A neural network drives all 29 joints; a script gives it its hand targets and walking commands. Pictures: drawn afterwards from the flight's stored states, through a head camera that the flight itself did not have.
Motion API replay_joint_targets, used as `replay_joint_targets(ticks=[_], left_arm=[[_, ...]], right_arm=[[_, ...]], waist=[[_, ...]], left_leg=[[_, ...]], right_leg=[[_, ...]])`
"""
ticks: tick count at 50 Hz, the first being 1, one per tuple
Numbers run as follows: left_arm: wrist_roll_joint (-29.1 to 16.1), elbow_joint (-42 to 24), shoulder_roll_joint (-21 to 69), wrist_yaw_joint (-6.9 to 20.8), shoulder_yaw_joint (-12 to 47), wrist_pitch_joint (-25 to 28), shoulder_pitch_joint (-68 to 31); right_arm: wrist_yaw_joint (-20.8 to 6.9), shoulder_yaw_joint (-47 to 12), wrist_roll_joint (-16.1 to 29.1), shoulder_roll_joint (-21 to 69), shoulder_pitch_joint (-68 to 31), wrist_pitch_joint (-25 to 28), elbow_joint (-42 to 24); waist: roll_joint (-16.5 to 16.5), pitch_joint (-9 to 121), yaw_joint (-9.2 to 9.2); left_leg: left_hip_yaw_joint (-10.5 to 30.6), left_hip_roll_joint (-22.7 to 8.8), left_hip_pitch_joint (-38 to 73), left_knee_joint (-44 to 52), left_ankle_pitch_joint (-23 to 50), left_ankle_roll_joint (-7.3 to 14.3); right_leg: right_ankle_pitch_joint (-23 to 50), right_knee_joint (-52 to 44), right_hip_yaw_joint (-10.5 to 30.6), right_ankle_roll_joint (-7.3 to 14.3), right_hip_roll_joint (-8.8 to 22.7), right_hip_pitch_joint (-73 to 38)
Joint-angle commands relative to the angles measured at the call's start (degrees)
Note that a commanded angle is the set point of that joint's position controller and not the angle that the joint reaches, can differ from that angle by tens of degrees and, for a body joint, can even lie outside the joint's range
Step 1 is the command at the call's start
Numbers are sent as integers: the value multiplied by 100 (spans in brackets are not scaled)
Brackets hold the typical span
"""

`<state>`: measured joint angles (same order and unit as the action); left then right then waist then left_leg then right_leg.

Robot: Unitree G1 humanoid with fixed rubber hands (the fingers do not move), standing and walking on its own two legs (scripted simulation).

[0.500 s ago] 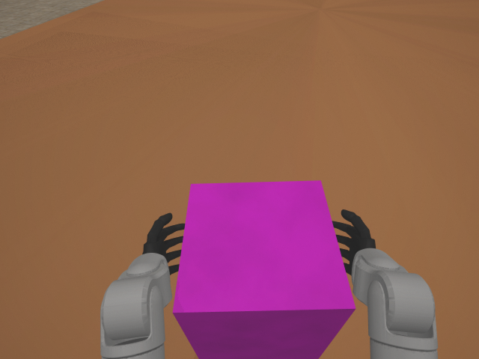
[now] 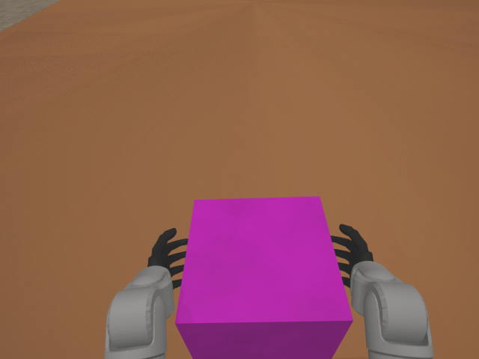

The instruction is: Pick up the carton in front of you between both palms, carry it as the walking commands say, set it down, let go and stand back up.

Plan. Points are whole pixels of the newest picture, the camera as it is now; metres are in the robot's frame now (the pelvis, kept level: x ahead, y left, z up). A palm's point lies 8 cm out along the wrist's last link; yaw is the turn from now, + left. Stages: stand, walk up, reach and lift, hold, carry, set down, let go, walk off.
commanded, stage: carry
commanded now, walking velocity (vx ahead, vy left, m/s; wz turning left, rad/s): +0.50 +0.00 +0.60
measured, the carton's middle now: (259, 290) +0.27 +0.00 -0.01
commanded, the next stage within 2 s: none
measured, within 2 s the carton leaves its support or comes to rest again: neither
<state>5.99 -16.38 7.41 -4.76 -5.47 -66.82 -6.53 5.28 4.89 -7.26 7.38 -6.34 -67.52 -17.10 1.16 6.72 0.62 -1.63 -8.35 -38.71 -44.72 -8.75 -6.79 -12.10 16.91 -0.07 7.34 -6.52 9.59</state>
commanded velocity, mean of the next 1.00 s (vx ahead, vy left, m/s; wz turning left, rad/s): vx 0.50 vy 0.00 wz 0.30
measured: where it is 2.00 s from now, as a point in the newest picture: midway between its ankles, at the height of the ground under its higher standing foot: (223, 188)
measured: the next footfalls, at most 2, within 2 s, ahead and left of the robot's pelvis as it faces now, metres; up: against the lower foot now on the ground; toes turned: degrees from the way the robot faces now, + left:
left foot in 0.20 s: +0.31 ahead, +0.12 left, +0.00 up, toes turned +5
right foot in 0.68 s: +0.62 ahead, -0.07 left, +0.00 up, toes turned +1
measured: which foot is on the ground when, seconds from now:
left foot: up 0.00-0.18, down 0.20-0.70, up 0.72-1.00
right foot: down 0.00-0.20, up 0.22-0.66, down 0.68-1.00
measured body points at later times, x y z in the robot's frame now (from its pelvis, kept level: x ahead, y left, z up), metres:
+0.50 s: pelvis +0.31 +0.05 +0.00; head +0.30 +0.06 +0.45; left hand +0.58 +0.22 +0.08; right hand +0.59 -0.09 +0.08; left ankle +0.28 +0.12 -0.75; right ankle +0.41 -0.11 -0.70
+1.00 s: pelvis +0.63 +0.04 +0.00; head +0.64 +0.02 +0.45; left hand +0.86 +0.25 +0.08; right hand +0.94 -0.05 +0.08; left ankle +0.71 +0.19 -0.71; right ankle +0.58 -0.07 -0.75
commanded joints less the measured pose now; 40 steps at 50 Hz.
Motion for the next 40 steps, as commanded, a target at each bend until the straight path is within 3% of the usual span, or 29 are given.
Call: replay_joint_targets(ticks=[1, 6, 8, 9, 10, 11, 12, 13, 15, 16, 17, 19, 21, 24, 30, 32, 33, 34, 35, 36, 37, 38, 39, 40], left_arm=[[-2432, -820, 5245, 1541, 4078, 5, -2685], [-2178, -685, 4865, 1394, 3897, -227, -2354], [-2128, -599, 4778, 1363, 3870, -314, -2349], [-2129, -573, 4741, 1358, 3868, -350, -2409], [-2125, -573, 4704, 1359, 3877, -376, -2526], [-2150, -611, 4679, 1375, 3905, -409, -2718], [-2224, -674, 4779, 1390, 3986, -455, -2896], [-2253, -555, 4879, 1412, 4041, -441, -2987], [-2298, -478, 5249, 1435, 4057, -327, -3081], [-2305, -482, 5406, 1435, 4061, -273, -3141], [-2318, -487, 5502, 1424, 4067, -233, -3156], [-2328, -563, 5575, 1379, 4099, -178, -3145], [-2310, -698, 5520, 1322, 4112, -168, -3100], [-2261, -795, 5364, 1266, 4108, -223, -2925], [-2297, -608, 5216, 1370, 4141, -325, -2748], [-2368, -600, 5228, 1427, 4142, -331, -2846], [-2384, -530, 5249, 1450, 4123, -323, -2808], [-2367, -433, 5251, 1471, 4087, -305, -2694], [-2277, -325, 5138, 1477, 3990, -280, -2548], [-2250, -130, 5261, 1477, 3914, -206, -2557], [-2300, -246, 5387, 1475, 3943, -156, -2548], [-2339, -356, 5544, 1478, 3966, -109, -2650], [-2395, -500, 5685, 1485, 4028, -63, -2827], [-2448, -623, 5766, 1495, 4084, -20, -2963]], right_arm=[[-1351, -4245, 2449, 5395, -2957, 126, -829], [-1426, -4095, 2483, 4903, -2877, -189, -757], [-1469, -3985, 2473, 4761, -2802, -290, -594], [-1489, -3941, 2458, 4737, -2751, -321, -482], [-1510, -3893, 2432, 4722, -2701, -335, -397], [-1519, -3826, 2381, 4686, -2620, -343, -301], [-1534, -3762, 2324, 4760, -2669, -294, -129], [-1546, -3773, 2385, 4943, -2630, -277, -88], [-1581, -3932, 2531, 5240, -3035, -210, -276], [-1591, -4005, 2604, 5351, -3281, -174, -416], [-1594, -4059, 2661, 5419, -3433, -148, -529], [-1596, -4096, 2704, 5408, -3479, -121, -698], [-1589, -4070, 2708, 5289, -3385, -128, -804], [-1555, -3977, 2636, 5107, -3124, -191, -837], [-1522, -3823, 2321, 5005, -2603, -254, -413], [-1508, -3824, 2290, 5034, -2650, -233, -367], [-1503, -3839, 2286, 5038, -2684, -224, -364], [-1501, -3847, 2286, 4981, -2691, -221, -350], [-1516, -3890, 2337, 4976, -2782, -250, -421], [-1524, -4035, 2394, 5062, -2999, -274, -525], [-1539, -4091, 2445, 5172, -3100, -230, -508], [-1554, -4136, 2499, 5286, -3189, -159, -546], [-1554, -4174, 2523, 5407, -3247, -91, -584], [-1543, -4204, 2535, 5472, -3262, -38, -654]], waist=[[-594, 1353, 78], [-755, 826, 192], [-795, 907, 91], [-746, 1157, -15], [-542, 1542, -155], [245, 1922, -252], [1567, 1951, -201], [1263, 1832, -176], [186, 1564, -151], [-70, 1372, -118], [-31, 1351, -86], [252, 1316, -83], [391, 1260, -103], [443, 1159, -138], [695, 929, -208], [731, 931, -161], [500, 1183, -71], [192, 1620, 10], [-1058, 1978, 39], [-2188, 1950, 47], [-1686, 1891, 59], [-1142, 1785, 80], [-640, 1654, 58], [-594, 1513, 44]], left_leg=[[-206, 216, -352, 462, 338, 66], [-616, 532, -164, 1310, 441, 467], [-958, 843, 936, 1938, 493, 661], [-1168, 1086, 2009, 2254, 676, 735], [-920, 979, 3312, 2286, 578, 822], [842, -102, 4443, 2356, 23, 1188], [3337, -1274, 5578, 2713, 325, 2144], [3583, -1277, 5421, 2858, 644, 2302], [2526, -1007, 4570, 2980, 792, 2017], [2165, -857, 4053, 3152, 479, 1843], [1823, -672, 3706, 3338, 72, 1716], [1359, -419, 3359, 3542, -173, 1741], [1257, -379, 3456, 3611, -158, 1873], [1165, -254, 3763, 3527, 448, 1793], [720, -100, 4201, 3055, 2163, 1520], [539, -94, 4005, 2599, 2430, 1361], [256, 56, 3609, 1873, 2501, 1194], [37, 261, 2819, 897, 1800, 992], [-295, 751, 1604, -732, 328, 776], [-109, 1182, 9, -1587, -1651, 793], [192, 799, -244, -2253, -1829, 906], [240, 603, -225, -2328, -1723, 944], [270, 414, -128, -2037, -1390, 934], [248, 283, 35, -1530, -1140, 881]], right_leg=[[2452, -218, 1077, 359, 1607, -1787], [3700, 48, 717, 209, 1720, -2155], [4881, 554, 272, -12, 1653, -1875], [5149, 1218, -64, -169, 1548, -1492], [4384, 2170, -323, -367, 1382, -752], [2649, 3619, -581, -567, 1125, 496], [-170, 4918, -452, -778, 299, 2559], [-1337, 5669, -24, -687, 456, 3024], [-900, 5436, 154, -666, 1046, 2931], [-699, 4999, 167, -712, 1223, 2779], [-593, 4487, 104, -800, 1281, 2505], [-585, 3730, -115, -974, 1196, 2218], [-449, 3009, -255, -1144, 1189, 2351], [271, 2207, -400, -1248, 1182, 2466], [796, 1058, -751, -1103, 958, 2113], [808, 515, -989, -979, 828, 1281], [811, 307, -1175, -939, 739, 228], [375, 397, -700, -829, 1208, -1031], [-360, -33, 1521, -378, 2628, -1929], [150, -258, 3005, 296, 3323, -2743], [475, -140, 2800, 373, 3285, -2600], [793, -104, 2244, 280, 3069, -2260], [665, -220, 1735, 118, 2929, -1904], [615, -411, 1313, -21, 2795, -1583]])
